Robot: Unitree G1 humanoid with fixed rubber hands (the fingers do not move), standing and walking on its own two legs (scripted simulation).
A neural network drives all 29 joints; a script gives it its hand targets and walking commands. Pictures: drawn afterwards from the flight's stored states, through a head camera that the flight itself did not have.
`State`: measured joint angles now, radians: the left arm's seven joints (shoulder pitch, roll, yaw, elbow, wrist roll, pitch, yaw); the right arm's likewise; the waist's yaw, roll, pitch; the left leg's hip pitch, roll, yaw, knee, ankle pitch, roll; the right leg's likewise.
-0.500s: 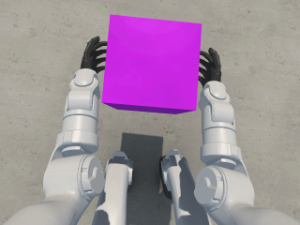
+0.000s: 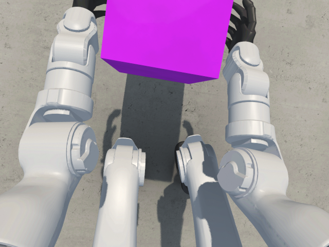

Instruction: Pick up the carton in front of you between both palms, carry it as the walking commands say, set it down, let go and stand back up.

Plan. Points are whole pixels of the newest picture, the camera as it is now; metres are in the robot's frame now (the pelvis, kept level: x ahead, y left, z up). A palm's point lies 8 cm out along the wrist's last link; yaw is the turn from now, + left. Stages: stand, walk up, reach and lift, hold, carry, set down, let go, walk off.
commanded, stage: set down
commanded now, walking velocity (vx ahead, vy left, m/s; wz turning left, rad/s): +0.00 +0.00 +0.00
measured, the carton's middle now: (164, 30) +0.55 +0.00 -0.21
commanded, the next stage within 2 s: none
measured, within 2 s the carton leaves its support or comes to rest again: rests again in 0.70 s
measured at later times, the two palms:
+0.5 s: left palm (101, 15) +0.59 +0.15 -0.25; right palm (218, 46) +0.53 -0.15 -0.25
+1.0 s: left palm (101, 23) +0.58 +0.15 -0.27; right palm (218, 51) +0.53 -0.15 -0.27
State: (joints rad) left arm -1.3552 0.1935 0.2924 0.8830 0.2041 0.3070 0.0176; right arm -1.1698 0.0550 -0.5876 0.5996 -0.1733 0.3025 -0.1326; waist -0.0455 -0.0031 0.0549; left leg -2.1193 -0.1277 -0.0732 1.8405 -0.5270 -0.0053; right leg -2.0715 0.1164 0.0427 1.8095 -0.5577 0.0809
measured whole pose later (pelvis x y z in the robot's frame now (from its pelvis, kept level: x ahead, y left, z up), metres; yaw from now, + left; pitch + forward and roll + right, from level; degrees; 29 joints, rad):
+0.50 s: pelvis +0.00 +0.00 -0.08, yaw -2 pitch +40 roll -4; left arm -1.63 0.38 0.08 1.06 0.01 0.26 0.04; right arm -1.38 -0.06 -0.45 0.73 0.01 0.26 -0.23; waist -0.04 -0.02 0.36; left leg -2.22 -0.10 -0.04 2.15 -0.63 0.01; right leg -2.18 0.14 0.02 2.11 -0.64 0.09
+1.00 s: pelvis -0.01 +0.00 -0.10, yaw -2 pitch +34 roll -5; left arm -1.67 0.40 0.13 1.18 0.06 0.23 -0.04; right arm -1.45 -0.10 -0.50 0.89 -0.04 0.23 -0.13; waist -0.04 -0.04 0.46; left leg -2.20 -0.07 -0.02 2.24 -0.63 0.03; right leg -2.16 0.13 0.01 2.19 -0.64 0.09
